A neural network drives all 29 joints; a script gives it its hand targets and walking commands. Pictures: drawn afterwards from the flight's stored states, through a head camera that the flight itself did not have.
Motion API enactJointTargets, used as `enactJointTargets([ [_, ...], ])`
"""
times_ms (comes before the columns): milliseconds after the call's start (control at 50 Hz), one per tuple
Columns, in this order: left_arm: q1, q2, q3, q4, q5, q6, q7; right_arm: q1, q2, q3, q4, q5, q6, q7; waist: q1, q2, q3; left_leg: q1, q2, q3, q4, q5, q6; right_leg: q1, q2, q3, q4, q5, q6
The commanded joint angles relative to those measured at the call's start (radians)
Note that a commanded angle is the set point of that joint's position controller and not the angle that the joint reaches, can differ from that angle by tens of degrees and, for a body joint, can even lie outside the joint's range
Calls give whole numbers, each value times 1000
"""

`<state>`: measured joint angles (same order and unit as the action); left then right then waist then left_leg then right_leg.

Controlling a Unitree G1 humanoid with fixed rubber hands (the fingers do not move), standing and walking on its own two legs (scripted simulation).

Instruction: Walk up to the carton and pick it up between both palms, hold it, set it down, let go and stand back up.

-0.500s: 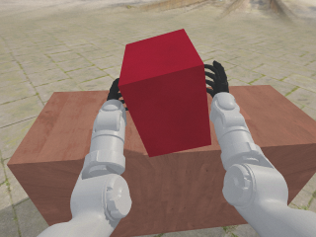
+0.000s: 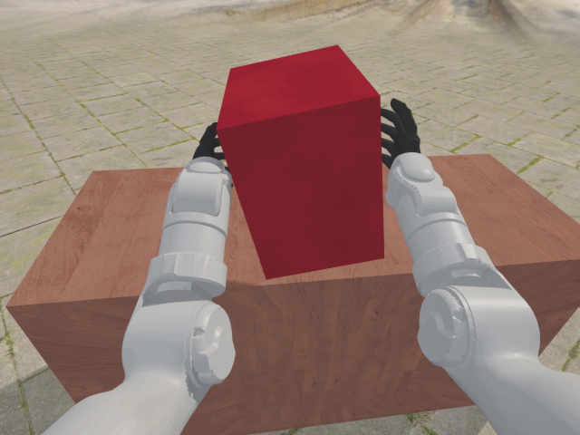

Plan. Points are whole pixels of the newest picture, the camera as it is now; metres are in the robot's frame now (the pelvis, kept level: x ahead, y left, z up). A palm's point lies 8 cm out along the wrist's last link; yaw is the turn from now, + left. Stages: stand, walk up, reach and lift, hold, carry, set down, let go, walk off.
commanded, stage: reach and lift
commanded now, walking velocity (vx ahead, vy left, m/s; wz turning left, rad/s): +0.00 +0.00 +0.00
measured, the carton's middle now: (303, 158) +0.48 -0.01 +0.21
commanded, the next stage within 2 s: hold in 0.82 s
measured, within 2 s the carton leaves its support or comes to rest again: neither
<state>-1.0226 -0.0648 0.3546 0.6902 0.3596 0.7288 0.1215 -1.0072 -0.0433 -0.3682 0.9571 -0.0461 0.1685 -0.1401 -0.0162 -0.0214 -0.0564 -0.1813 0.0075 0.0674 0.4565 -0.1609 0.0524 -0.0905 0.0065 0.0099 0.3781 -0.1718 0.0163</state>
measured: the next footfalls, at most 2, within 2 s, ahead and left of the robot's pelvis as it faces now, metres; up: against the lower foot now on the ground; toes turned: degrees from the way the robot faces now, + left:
none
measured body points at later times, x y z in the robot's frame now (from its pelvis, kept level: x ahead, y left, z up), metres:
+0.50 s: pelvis +0.00 +0.00 +0.00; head -0.07 +0.02 +0.44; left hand +0.40 +0.12 +0.26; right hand +0.41 -0.15 +0.28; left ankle +0.07 +0.08 -0.74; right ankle +0.03 -0.14 -0.74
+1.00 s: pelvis +0.00 +0.00 +0.00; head -0.07 +0.02 +0.44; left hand +0.40 +0.13 +0.27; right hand +0.41 -0.15 +0.29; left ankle +0.07 +0.08 -0.74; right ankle +0.03 -0.14 -0.74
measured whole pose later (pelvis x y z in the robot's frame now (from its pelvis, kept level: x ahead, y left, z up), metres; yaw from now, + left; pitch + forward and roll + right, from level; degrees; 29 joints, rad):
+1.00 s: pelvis +0.00 +0.00 +0.00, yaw +0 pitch -7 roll -2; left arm -1.11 -0.02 0.32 0.68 0.36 0.83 0.12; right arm -1.10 -0.10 -0.23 0.96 0.11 0.32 -0.21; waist -0.04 -0.02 -0.06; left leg -0.18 0.01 0.07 0.46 -0.16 0.05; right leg -0.09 0.01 0.01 0.38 -0.17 0.02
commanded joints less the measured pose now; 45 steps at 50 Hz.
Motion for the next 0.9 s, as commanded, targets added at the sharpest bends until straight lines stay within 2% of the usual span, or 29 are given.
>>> enactJointTargets([
  [0,-882,-484,-271,-305,-124,-107,-167,-912,519,308,0,187,34,154,-65,22,-408,384,31,-55,-155,140,-82,-12,64,-84,-129,-2,7],
  [120,-898,-459,-240,-306,-122,-96,-172,-951,526,330,-33,222,49,153,-39,12,-434,376,26,-54,-144,177,-73,10,67,-79,-124,24,12],
  [220,-932,-452,-237,-291,-131,-92,-170,-985,536,337,-39,237,62,150,-31,14,-437,362,22,-50,-149,142,-71,-9,69,-77,-126,-5,13],
  [360,-957,-448,-245,-293,-139,-83,-167,-989,534,333,-32,251,81,145,-36,27,-451,368,24,-55,-139,152,-78,-14,69,-73,-126,-2,14],
  [380,-947,-459,-255,-292,-145,-79,-167,-985,520,329,-44,248,81,144,-47,33,-457,375,29,-61,-138,168,-85,-14,71,-75,-123,11,12],
  [500,-954,-435,-232,-273,-140,-68,-173,-993,515,323,-35,255,98,139,-43,21,-446,353,28,-60,-146,137,-80,-10,69,-72,-127,0,16],
  [600,-955,-437,-243,-284,-146,-58,-172,-994,513,340,-49,275,115,128,-51,33,-461,360,23,-61,-133,180,-84,5,69,-66,-122,34,17],
  [760,-983,-468,-294,-341,-196,-50,-170,-1032,534,393,-152,328,137,101,-64,36,-537,381,21,-76,-103,238,-92,23,72,-57,-118,83,17],
  [880,-1007,-497,-321,-357,-234,-45,-167,-1065,554,425,-223,373,156,81,-69,38,-562,379,20,-88,-93,236,-92,10,73,-50,-119,88,17],
])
